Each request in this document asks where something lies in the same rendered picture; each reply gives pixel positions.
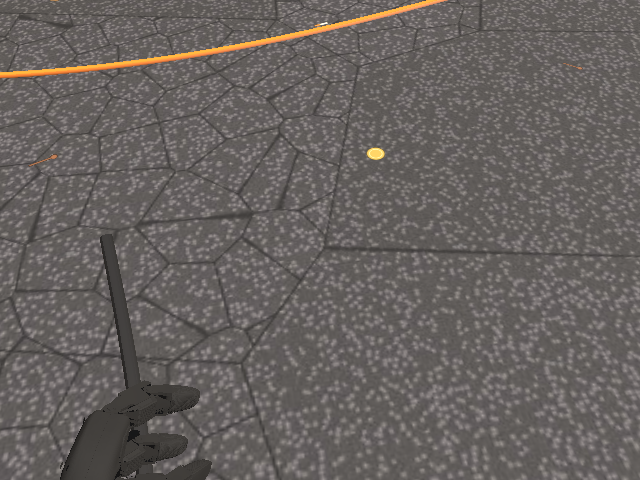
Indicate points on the left robot hand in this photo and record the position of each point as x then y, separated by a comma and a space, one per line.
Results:
104, 449

